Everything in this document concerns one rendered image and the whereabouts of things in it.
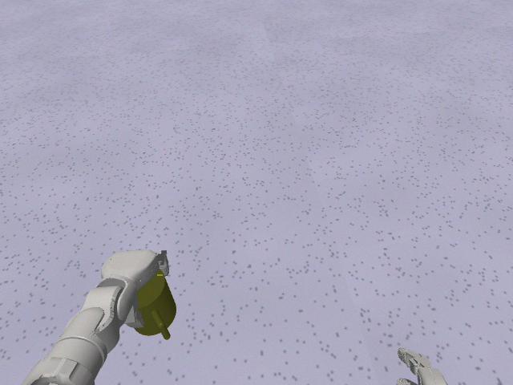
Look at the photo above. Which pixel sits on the mug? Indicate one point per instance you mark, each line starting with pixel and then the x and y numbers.
pixel 157 306

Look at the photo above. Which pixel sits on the left robot arm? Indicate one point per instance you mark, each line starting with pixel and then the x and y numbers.
pixel 81 350

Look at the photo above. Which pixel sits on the right robot hand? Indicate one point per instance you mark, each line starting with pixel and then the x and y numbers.
pixel 421 367

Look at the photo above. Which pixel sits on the left robot hand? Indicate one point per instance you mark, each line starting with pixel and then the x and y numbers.
pixel 139 266

